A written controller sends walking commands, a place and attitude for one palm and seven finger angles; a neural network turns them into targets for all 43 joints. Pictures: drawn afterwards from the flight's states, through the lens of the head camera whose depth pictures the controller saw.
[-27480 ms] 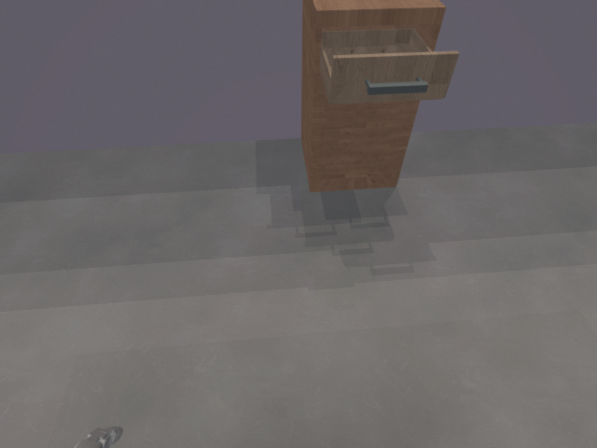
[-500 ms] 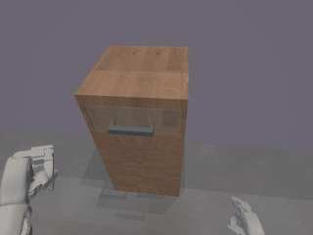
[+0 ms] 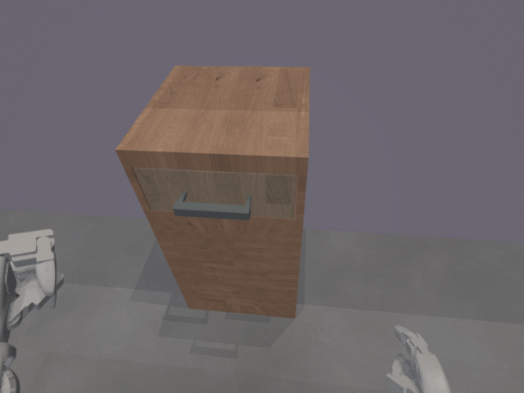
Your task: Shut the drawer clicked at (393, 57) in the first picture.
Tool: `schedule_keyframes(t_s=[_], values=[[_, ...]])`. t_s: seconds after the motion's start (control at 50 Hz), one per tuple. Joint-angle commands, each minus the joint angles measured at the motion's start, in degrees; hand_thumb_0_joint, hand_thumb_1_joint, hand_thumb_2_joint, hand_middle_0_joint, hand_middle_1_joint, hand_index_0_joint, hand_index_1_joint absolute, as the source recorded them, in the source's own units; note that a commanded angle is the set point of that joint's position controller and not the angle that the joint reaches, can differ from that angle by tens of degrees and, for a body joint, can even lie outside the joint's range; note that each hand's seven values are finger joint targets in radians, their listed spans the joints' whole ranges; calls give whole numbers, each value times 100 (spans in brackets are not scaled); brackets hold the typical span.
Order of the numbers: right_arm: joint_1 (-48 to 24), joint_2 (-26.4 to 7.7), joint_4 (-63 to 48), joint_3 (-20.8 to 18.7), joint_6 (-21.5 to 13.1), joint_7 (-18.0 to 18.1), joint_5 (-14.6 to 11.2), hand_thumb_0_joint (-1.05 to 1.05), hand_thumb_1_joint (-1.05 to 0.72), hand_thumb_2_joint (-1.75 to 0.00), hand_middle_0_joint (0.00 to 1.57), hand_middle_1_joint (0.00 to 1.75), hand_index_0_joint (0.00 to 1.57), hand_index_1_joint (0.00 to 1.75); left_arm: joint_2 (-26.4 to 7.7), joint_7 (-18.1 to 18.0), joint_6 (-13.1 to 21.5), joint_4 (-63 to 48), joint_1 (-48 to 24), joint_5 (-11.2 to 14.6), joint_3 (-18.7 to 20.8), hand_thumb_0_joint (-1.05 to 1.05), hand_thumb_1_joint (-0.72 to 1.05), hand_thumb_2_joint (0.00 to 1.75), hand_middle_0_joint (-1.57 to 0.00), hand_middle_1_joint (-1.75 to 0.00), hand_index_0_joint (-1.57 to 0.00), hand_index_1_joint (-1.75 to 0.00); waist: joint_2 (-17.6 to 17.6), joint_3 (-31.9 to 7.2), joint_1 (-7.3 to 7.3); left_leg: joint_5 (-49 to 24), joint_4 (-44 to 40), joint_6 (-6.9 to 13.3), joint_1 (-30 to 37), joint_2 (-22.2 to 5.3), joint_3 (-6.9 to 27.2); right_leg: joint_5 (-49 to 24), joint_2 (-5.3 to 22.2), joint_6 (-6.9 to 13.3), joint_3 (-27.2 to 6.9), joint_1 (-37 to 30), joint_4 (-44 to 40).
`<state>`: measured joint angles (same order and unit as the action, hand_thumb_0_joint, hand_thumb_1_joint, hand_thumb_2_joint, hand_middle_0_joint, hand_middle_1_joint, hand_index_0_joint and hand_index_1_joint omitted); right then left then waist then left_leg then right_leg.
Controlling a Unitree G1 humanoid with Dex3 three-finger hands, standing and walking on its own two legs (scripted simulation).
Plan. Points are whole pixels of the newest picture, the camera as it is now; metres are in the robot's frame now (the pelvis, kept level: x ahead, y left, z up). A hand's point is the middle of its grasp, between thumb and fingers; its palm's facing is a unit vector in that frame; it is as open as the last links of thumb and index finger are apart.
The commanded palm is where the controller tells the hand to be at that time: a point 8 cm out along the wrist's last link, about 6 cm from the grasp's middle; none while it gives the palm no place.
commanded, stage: step back with the hand held close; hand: left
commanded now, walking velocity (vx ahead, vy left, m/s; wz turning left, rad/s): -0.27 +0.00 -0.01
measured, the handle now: (214, 203) +0.55 +0.17 -0.08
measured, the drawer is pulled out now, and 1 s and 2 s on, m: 0.00 0.00 0.00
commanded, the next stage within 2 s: stop stepping back and stand still in 1.38 s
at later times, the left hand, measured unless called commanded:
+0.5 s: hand (16, 337) +0.14 +0.26 +0.16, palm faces +0.33 -0.81 -0.49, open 3.2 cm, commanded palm +0.07 +0.30 +0.18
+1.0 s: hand out of the picture +0.08 +0.27 +0.15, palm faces +0.33 -0.80 -0.51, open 3.2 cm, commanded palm +0.01 +0.30 +0.18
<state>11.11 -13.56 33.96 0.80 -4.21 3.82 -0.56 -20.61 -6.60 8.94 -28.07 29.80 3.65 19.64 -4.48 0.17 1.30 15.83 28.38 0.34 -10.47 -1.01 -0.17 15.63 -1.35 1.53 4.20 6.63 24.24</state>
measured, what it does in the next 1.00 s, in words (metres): walks backwards: right foot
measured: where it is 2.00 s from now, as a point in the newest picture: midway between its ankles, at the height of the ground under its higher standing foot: outside the picture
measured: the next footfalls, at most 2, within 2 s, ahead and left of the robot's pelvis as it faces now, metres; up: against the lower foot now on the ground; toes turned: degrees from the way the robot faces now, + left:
right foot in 0.90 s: -0.16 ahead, -0.09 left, +0.00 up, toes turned +5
right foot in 1.54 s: -0.24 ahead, -0.07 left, +0.00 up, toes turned +0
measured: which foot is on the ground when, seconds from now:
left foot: down 0.00-1.00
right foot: down 0.00-0.76, up 0.78-0.88, down 0.90-1.00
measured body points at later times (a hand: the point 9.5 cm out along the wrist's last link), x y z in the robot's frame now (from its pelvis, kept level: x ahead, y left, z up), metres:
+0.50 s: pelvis -0.06 +0.03 -0.01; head -0.03 +0.03 +0.44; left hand +0.11 +0.30 +0.19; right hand +0.13 -0.21 -0.08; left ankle +0.00 +0.11 -0.74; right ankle -0.03 -0.10 -0.74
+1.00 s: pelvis -0.12 +0.02 -0.01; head -0.06 +0.05 +0.43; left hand +0.06 +0.31 +0.18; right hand +0.06 -0.21 -0.09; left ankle +0.00 +0.11 -0.74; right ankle -0.20 -0.10 -0.74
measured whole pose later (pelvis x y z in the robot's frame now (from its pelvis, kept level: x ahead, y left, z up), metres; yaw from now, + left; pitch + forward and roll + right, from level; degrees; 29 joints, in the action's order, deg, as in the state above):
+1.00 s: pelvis -0.12 +0.02 -0.01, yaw +0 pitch +6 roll -3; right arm 8.6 -10.8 33.9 -0.4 -5.2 3.4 1.1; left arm -25.0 -7.8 16.4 -37.0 36.4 2.6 25.6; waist 0.7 1.1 0.0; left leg 3.4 29.3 2.3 -32.5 -0.2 0.6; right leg 22.5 -4.7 0.9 -2.9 12.8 27.7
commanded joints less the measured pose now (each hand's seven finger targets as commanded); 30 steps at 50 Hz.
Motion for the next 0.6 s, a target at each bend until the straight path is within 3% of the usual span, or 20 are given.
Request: schedule_keyframes(t_s=[0.0,0.02,0.06,0.14,0.18,0.2,0.3,0.32,0.4,0.48,0.52,0.58], values=[[-630,-606,-974,-352,0,-28,20,0,-90,-90,20,30,20,30,-610,-22,377,-555,543,12,487,0,90,90,-140,-160,-140,-160,269,-280,-106,-1897,-221,228,85,-253,159,-2190,729,-98,-551,307,-306],[-602,-619,-990,-368,75,-43,4,0,-90,-90,20,30,20,30,-621,-13,376,-590,686,10,479,0,90,90,-140,-160,-140,-160,177,-474,-108,-2145,-282,241,80,-312,204,-2190,672,-125,-475,186,-164],[-656,-625,-1081,-411,171,-43,-12,0,-90,-90,20,30,20,30,-765,-20,390,-899,749,25,580,0,90,90,-140,-160,-140,-160,322,-766,-92,-2471,-294,247,28,-367,243,-2309,615,-156,-436,20,-4],[-698,-587,-1251,-407,264,31,-26,0,-90,-90,20,30,20,30,-1100,-116,423,-1470,822,46,836,0,90,90,-140,-160,-140,-160,599,-1034,-63,-2442,-279,235,-179,-362,304,-2392,599,-156,-461,-127,142],[-667,-598,-1287,-410,260,70,-26,0,-90,-90,20,30,20,30,-1214,-176,448,-1750,777,49,913,0,90,90,-140,-160,-140,-160,468,-1107,-74,-2401,-264,245,-278,-386,343,-2396,586,-162,-502,-139,225],[-678,-633,-1288,-412,241,110,-18,0,-90,-90,20,30,20,30,-1343,-202,458,-1931,722,54,975,0,90,90,-140,-160,-140,-160,191,-1186,-58,-2419,-271,251,-255,-397,349,-2394,571,-176,-520,-105,251],[-572,-638,-1235,-432,169,135,23,0,-90,-90,20,30,20,30,-1171,-258,456,-1819,880,26,907,0,90,90,-140,-160,-140,-160,-144,-938,-69,-1884,-548,298,-803,-528,568,-1672,380,-197,-472,-74,440],[-546,-617,-1210,-424,167,123,17,0,-90,-90,20,30,20,30,-1117,-259,463,-1743,889,18,872,0,90,90,-140,-160,-140,-160,-66,-838,-95,-1722,-586,298,-939,-545,601,-1538,364,-189,-470,-55,455],[-584,-675,-1201,-444,102,112,30,0,-90,-90,20,30,20,30,-1043,-262,526,-1558,843,-22,858,0,90,90,-140,-160,-140,-160,-145,-544,-130,-107,-929,383,-1837,-618,763,-881,305,-163,-566,-231,569],[-571,-659,-1236,-423,34,91,14,0,-90,-90,20,30,20,30,-1022,-277,614,-1566,688,-98,831,0,90,90,-140,-160,-140,-160,166,-324,-179,1244,-959,440,-2453,-561,806,-198,345,-161,-735,-219,427],[-541,-648,-1222,-427,-1,106,36,0,-90,-90,20,30,20,30,-1084,-293,654,-1674,625,-125,870,0,90,90,-140,-160,-140,-160,360,-333,-190,1279,-755,413,-2359,-455,767,92,427,-130,-875,-34,132],[-438,-645,-1157,-433,-32,83,66,0,-90,-90,20,30,20,30,-1096,-336,709,-1840,516,-111,782,0,90,90,-140,-160,-140,-160,639,-298,-244,1052,-17,257,-1592,-170,511,1014,748,38,-1135,989,-572]])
